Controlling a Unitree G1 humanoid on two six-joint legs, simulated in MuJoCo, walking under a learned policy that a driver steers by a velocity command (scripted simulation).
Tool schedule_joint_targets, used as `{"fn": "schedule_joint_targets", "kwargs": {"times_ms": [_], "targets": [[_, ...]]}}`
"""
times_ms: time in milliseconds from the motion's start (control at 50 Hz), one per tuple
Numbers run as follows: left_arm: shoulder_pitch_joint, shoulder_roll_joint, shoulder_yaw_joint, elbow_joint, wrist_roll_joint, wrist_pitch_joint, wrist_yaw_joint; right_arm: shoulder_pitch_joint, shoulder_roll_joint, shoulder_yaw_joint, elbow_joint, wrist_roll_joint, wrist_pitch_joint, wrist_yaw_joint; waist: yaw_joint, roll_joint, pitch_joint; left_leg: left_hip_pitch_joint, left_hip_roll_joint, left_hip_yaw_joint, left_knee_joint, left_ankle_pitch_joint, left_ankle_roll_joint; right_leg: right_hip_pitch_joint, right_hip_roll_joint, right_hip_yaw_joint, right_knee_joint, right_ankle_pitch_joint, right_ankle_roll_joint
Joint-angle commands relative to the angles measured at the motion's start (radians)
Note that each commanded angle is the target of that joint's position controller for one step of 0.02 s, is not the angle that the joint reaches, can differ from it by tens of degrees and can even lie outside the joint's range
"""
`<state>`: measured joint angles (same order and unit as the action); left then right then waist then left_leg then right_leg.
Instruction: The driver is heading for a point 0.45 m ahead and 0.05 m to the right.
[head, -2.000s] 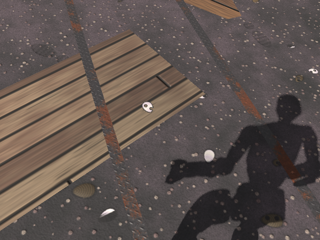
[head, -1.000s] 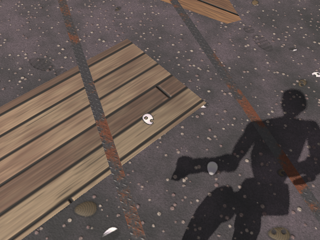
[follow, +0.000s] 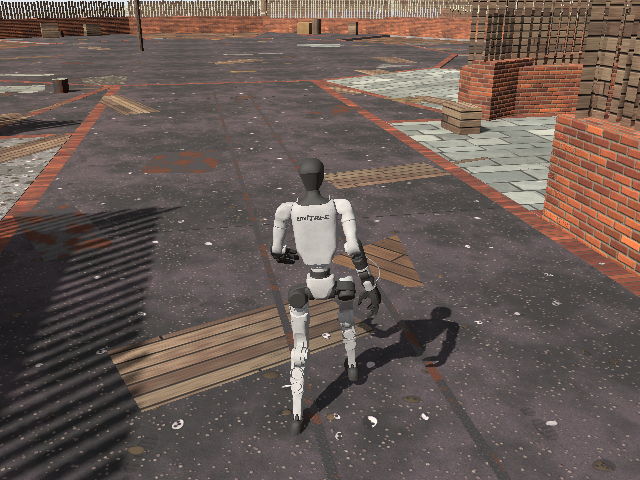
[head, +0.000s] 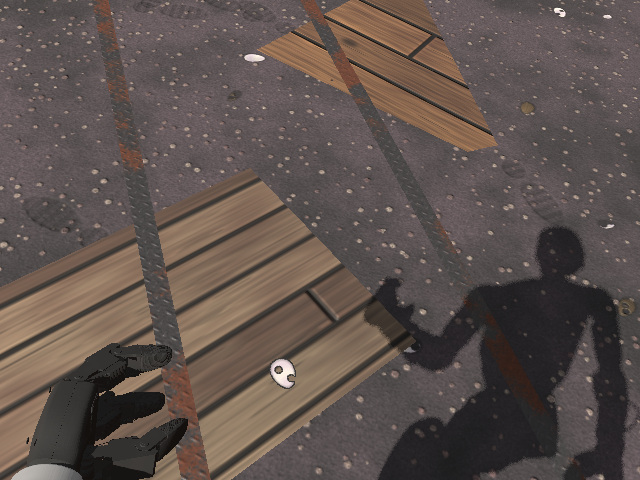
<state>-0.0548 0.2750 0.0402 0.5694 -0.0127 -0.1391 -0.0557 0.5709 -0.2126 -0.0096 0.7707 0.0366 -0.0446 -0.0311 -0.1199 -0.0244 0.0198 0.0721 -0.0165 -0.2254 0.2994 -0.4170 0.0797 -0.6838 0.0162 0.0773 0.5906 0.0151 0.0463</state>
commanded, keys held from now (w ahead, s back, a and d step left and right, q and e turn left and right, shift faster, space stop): w+q+shift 0.20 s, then w+shift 0.02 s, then w+e+shift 0.04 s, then shift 0.74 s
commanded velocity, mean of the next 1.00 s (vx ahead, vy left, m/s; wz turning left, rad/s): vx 0.47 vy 0.00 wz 0.37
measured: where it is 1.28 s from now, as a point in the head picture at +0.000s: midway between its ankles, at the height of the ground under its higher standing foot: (222, 425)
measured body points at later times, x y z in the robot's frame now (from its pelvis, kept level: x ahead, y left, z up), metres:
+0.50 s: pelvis +0.40 +0.07 -0.02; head +0.42 +0.10 +0.42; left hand +0.26 +0.33 -0.16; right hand +0.73 -0.05 -0.06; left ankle +0.54 +0.21 -0.74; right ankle +0.26 -0.15 -0.72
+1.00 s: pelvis +0.54 +0.11 +0.00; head +0.55 +0.10 +0.45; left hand +0.57 +0.39 -0.11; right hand +0.74 -0.09 -0.12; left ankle +0.54 +0.21 -0.73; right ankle +0.61 -0.02 -0.74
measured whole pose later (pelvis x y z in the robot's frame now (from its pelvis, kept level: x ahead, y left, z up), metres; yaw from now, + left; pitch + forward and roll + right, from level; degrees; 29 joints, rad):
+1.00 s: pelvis +0.54 +0.11 +0.00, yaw +20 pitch -1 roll +1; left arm 0.16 0.25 0.01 0.81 0.02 0.01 0.02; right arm 0.18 -0.25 -0.01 0.81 -0.03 -0.02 0.01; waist -0.02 0.01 0.02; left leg -0.27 -0.06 -0.01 0.50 -0.21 0.04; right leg -0.28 -0.04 0.04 0.54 -0.25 0.04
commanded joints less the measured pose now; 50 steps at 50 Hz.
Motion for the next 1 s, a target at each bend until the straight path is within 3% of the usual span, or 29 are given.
{"fn": "schedule_joint_targets", "kwargs": {"times_ms": [20, 60, 80, 100, 120, 140, 160, 180, 200, 240, 280, 320, 360, 420, 480, 500, 520, 540, 560, 580, 600, 640, 720, 820, 860, 900, 920, 960, 1000], "targets": [[-0.159, 0.098, 0.034, -0.109, -0.021, -0.023, 0.006, -0.053, -0.208, -0.067, -0.043, 0.013, -0.016, -0.017, 0.049, 0.192, 0.093, -0.244, 0.154, -0.154, -0.102, 0.393, 0.098, 0.244, 0.04, -0.033, -0.097, 0.053, 0.001], [-0.023, 0.166, 0.067, -0.086, -0.03, -0.022, 0.025, -0.085, -0.231, -0.079, -0.051, 0.002, -0.008, -0.015, 0.128, 0.221, -0.014, -0.183, 0.142, -0.148, 0.076, 0.784, 0.061, 0.424, 0.059, -0.055, -0.092, -0.052, -0.027], [0.172, 0.195, 0.087, -0.048, -0.04, -0.012, 0.043, -0.135, -0.249, -0.083, -0.071, -0.02, 0.001, -0.008, 0.24, 0.227, -0.142, -0.227, 0.106, -0.115, 0.3, 0.904, 0.027, 0.645, 0.03, -0.052, -0.066, -0.083, -0.053], [0.445, 0.219, 0.094, -0.004, -0.038, 0.009, 0.061, -0.189, -0.208, -0.068, -0.112, -0.052, -0.001, 0.002, 0.361, 0.205, -0.34, -0.423, 0.073, -0.123, 0.593, 0.776, 0.008, 1.027, -0.099, 0.051, 0.058, -0.231, -0.092], [0.537, 0.285, 0.097, 0.031, 0.007, 0.014, 0.054, -0.01, -0.002, -0.019, -0.143, -0.031, -0.016, 0.008, 0.23, -0.272, -0.547, -0.748, -0.069, -0.056, 0.994, -0.088, -0.028, 1.36, -0.399, 0.603, -0.099, -0.68, -0.241], [0.499, 0.226, 0.085, 0.026, 0.013, 0.008, 0.039, -0.011, -0.09, -0.018, -0.148, 0.045, -0.021, 0.008, 0.23, -0.44, -0.517, -0.884, -0.014, -0.01, 1.159, -0.081, -0.033, 1.313, -0.441, 0.894, -0.302, -0.942, -0.269], [0.415, 0.146, 0.072, 0.015, 0.003, 0.017, 0.05, -0.144, -0.176, -0.039, -0.152, 0.049, -0.02, 0.008, 0.261, -0.316, -0.298, -0.953, 0.045, 0.05, 1.179, 0.012, -0.031, 1.151, -0.396, 0.706, -0.322, -0.882, -0.232], [0.387, 0.127, 0.067, 0.036, 0.007, 0.026, 0.057, -0.233, -0.193, -0.042, -0.163, 0.023, -0.02, 0.013, 0.253, -0.14, -0.186, -0.924, 0.085, 0.079, 1.145, 0.067, -0.026, 0.993, -0.364, 0.534, -0.309, -0.662, -0.212], [0.371, 0.122, 0.065, 0.061, 0.024, 0.031, 0.057, -0.302, -0.18, -0.042, -0.182, -0.005, -0.02, 0.022, 0.229, -0.036, -0.107, -0.87, 0.118, 0.092, 1.105, 0.083, -0.021, 0.841, -0.334, 0.412, -0.317, -0.476, -0.205], [0.348, 0.072, 0.044, 0.106, 0.04, 0.021, 0.054, -0.317, -0.121, -0.034, -0.204, 0.002, -0.005, 0.038, 0.165, -0.043, -0.029, -0.777, 0.159, 0.082, 1.046, 0.083, -0.013, 0.648, -0.284, 0.285, -0.365, -0.352, -0.221], [0.324, 0.041, 0.032, 0.143, 0.013, 0.015, 0.042, -0.343, -0.07, -0.016, -0.218, 0.013, 0.008, 0.042, 0.119, -0.04, 0.067, -0.789, 0.163, 0.071, 0.959, 0.021, -0.019, 0.543, -0.284, 0.201, -0.417, -0.242, -0.243], [0.267, 0.11, 0.045, 0.149, 0.0, 0.01, 0.044, -0.396, -0.077, -0.006, -0.243, -0.01, 0.005, 0.046, 0.082, -0.017, 0.149, -0.801, 0.155, 0.08, 0.777, 0.076, -0.044, 0.474, -0.309, 0.099, -0.447, 0.092, -0.252], [0.214, 0.172, 0.059, 0.141, 0.0, 0.009, 0.05, -0.411, -0.1, -0.005, -0.232, -0.037, -0.021, 0.073, 0.072, 0.001, 0.109, -0.6, 0.112, 0.166, 0.513, 0.321, -0.047, 0.395, -0.21, -0.079, -0.447, 0.225, -0.2], [0.318, 0.251, 0.075, 0.181, -0.016, 0.007, 0.053, -0.474, -0.147, -0.024, -0.238, -0.035, -0.037, 0.096, 0.096, -0.018, 0.05, -0.427, 0.031, 0.215, 0.358, 0.494, -0.032, 0.486, -0.225, -0.118, -0.425, 0.342, -0.168], [0.356, 0.253, 0.067, 0.193, -0.019, 0.036, 0.062, -0.258, -0.236, -0.077, -0.17, -0.055, -0.022, 0.077, -0.036, -0.017, -0.103, -0.105, -0.033, 0.239, 0.254, 0.563, 0.02, 0.528, -0.183, -0.176, -0.046, 0.493, -0.089], [0.388, 0.209, 0.049, 0.176, 0.004, 0.041, 0.069, -0.19, -0.312, -0.098, -0.162, -0.059, -0.008, 0.057, -0.051, 0.089, -0.171, 0.072, 0.077, 0.116, 0.293, 0.911, 0.038, 0.401, -0.121, -0.194, 0.244, 0.169, -0.038], [0.617, 0.078, 0.005, 0.188, 0.028, 0.048, 0.055, -0.253, -0.37, -0.079, -0.2, -0.091, -0.004, 0.049, 0.11, 0.358, -0.344, 0.284, 0.388, -0.295, 0.324, 1.331, 0.229, 0.175, 0.007, -0.122, 0.717, -0.703, 0.021], [0.649, 0.156, 0.009, 0.23, -0.003, 0.051, 0.049, -0.247, -0.312, -0.07, -0.218, -0.078, -0.005, 0.067, 0.061, 0.259, -0.535, 0.268, 0.417, -0.444, 0.219, 1.2, 0.288, 0.191, 0.01, 0.056, 0.826, -0.686, 0.011], [0.539, 0.193, 0.021, 0.211, -0.021, 0.064, 0.052, -0.314, -0.272, -0.063, -0.216, -0.058, -0.008, 0.079, 0.068, 0.142, -0.411, 0.153, 0.36, -0.312, 0.197, 1.073, 0.263, 0.148, -0.036, 0.039, 0.82, -0.636, 0.009], [0.452, 0.185, 0.018, 0.187, -0.011, 0.073, 0.067, -0.369, -0.235, -0.055, -0.2, -0.034, -0.015, 0.082, 0.085, 0.066, -0.274, 0.022, 0.31, -0.217, 0.172, 1.007, 0.224, 0.106, -0.073, 0.01, 0.74, -0.567, 0.011], [0.413, 0.172, 0.017, 0.188, -0.003, 0.085, 0.083, -0.406, -0.199, -0.044, -0.189, -0.032, -0.018, 0.081, 0.108, 0.039, -0.2, -0.09, 0.275, -0.162, 0.139, 0.939, 0.201, 0.11, -0.095, 0.003, 0.686, -0.528, 0.017], [0.443, 0.151, 0.015, 0.194, 0.003, 0.11, 0.09, -0.429, -0.181, -0.042, -0.17, -0.064, -0.028, 0.077, 0.158, 0.083, -0.189, -0.246, 0.254, -0.104, 0.088, 0.95, 0.187, 0.247, -0.119, 0.023, 0.6, -0.455, 0.021], [0.381, 0.085, -0.003, 0.186, 0.021, 0.131, 0.099, -0.469, -0.174, -0.043, -0.12, -0.066, -0.034, 0.062, 0.172, 0.085, -0.188, -0.362, 0.222, 0.026, 0.042, 0.957, 0.188, 0.365, -0.116, -0.003, 0.329, -0.398, 0.031], [0.274, 0.103, 0.001, 0.185, 0.017, 0.155, 0.091, -0.458, -0.177, -0.041, -0.065, -0.062, -0.006, 0.051, 0.134, 0.107, -0.131, -0.416, 0.193, 0.031, -0.01, 0.439, 0.15, 0.467, -0.086, -0.018, 0.099, -0.243, 0.013], [0.265, 0.091, -0.001, 0.187, 0.031, 0.154, 0.087, -0.467, -0.156, -0.031, -0.05, -0.053, 0.002, 0.053, 0.154, 0.101, -0.086, -0.459, 0.158, 0.028, 0.003, 0.187, 0.102, 0.54, -0.068, -0.038, -0.055, -0.175, -0.017], [0.242, 0.141, 0.003, 0.166, 0.045, 0.148, 0.089, -0.393, -0.117, -0.015, -0.019, -0.066, 0.002, 0.053, 0.128, 0.025, -0.054, -0.492, 0.08, 0.058, 0.07, 0.027, 0.009, 0.594, -0.164, 0.062, -0.169, -0.013, -0.065], [0.197, 0.204, 0.018, 0.172, 0.034, 0.15, 0.092, -0.306, -0.122, -0.021, -0.008, -0.06, 0.004, 0.051, 0.054, -0.107, -0.039, -0.469, 0.014, 0.128, 0.072, -0.005, -0.026, 0.516, -0.183, 0.072, -0.16, -0.143, -0.112], [0.184, 0.104, -0.002, 0.181, 0.037, 0.142, 0.078, -0.394, -0.15, -0.027, -0.011, -0.063, 0.019, 0.036, 0.101, -0.076, -0.005, -0.344, 0.008, 0.155, 0.111, 0.091, -0.052, 0.369, -0.122, 0.046, -0.21, -0.391, -0.087], [0.175, 0.095, -0.008, 0.189, 0.035, 0.127, 0.074, -0.393, -0.148, -0.028, -0.004, -0.063, 0.032, 0.024, 0.102, -0.065, -0.005, -0.329, 0.02, 0.144, 0.118, 0.153, -0.04, 0.383, -0.102, 0.023, -0.193, -0.289, -0.056]]}}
